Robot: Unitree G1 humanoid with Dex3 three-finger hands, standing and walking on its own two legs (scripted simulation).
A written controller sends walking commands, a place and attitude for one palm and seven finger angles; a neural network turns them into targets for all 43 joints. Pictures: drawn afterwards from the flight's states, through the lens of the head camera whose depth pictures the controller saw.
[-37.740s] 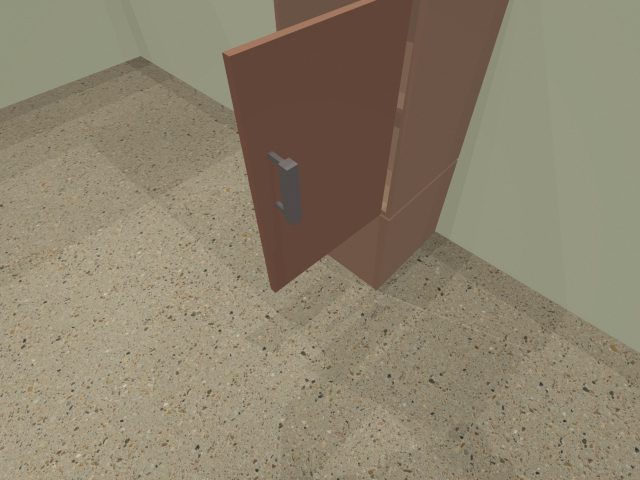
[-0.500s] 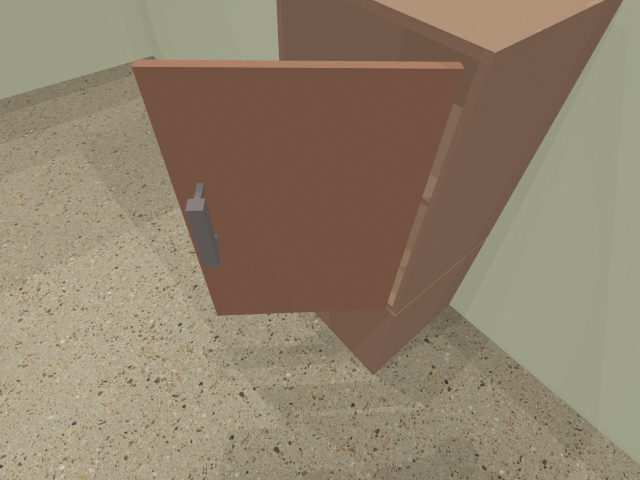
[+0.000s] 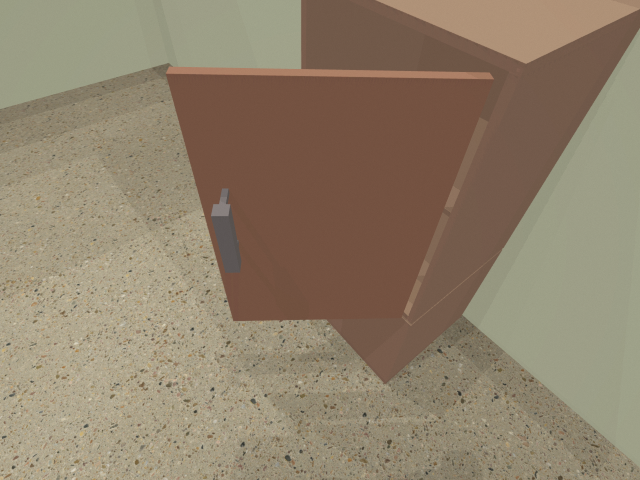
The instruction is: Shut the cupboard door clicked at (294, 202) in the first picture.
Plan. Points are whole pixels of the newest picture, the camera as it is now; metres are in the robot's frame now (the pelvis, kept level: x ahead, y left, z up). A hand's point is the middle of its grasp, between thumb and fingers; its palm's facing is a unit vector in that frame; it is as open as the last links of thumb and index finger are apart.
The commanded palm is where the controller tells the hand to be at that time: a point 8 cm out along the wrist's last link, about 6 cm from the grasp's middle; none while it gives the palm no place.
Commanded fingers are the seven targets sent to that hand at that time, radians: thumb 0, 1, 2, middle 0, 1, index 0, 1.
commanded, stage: raise the hand and make a fist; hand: left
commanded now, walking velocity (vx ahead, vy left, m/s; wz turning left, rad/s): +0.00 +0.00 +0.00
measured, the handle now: (229, 231) +0.47 +0.18 +0.00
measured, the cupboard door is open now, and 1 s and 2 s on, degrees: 53 53 53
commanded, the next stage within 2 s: bring the fist close to the handle in 1.92 s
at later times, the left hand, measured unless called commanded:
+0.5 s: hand out of the picture +0.13 +0.19 -0.06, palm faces +0.20 -0.98 -0.05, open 5.8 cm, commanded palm +0.12 +0.23 -0.04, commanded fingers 0.00 0.90 0.90 -0.66 -0.80 -0.66 -0.80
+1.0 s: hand (176, 438) +0.17 +0.19 -0.03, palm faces +0.09 -1.00 -0.01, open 3.6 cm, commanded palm +0.14 +0.23 -0.02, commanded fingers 0.00 0.90 0.90 -1.12 -1.30 -1.12 -1.30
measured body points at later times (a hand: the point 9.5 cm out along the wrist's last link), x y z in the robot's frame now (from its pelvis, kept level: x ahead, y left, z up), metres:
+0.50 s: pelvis -0.04 -0.04 -0.11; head +0.01 -0.03 +0.34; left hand +0.11 +0.24 -0.06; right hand +0.19 -0.26 -0.16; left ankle +0.05 +0.10 -0.73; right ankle -0.05 -0.15 -0.73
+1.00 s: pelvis -0.03 -0.02 -0.09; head +0.03 -0.01 +0.36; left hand +0.16 +0.24 -0.03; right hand +0.15 -0.27 -0.16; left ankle +0.05 +0.10 -0.73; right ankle -0.05 -0.15 -0.73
